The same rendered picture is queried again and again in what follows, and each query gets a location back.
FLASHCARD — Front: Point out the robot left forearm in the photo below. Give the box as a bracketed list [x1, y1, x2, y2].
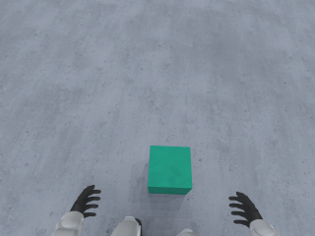
[51, 210, 85, 236]

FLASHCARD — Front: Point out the right robot hand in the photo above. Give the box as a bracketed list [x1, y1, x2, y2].
[229, 192, 263, 228]

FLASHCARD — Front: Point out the left robot hand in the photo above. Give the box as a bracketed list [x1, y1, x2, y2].
[70, 185, 101, 218]

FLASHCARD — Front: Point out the robot right shin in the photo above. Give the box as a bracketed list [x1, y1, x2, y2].
[180, 229, 193, 234]

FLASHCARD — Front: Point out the robot left thigh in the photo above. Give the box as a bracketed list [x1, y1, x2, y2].
[110, 220, 141, 236]

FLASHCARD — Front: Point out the robot right forearm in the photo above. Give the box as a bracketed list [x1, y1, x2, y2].
[249, 219, 281, 236]

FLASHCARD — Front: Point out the carton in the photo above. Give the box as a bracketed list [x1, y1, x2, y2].
[148, 146, 193, 195]

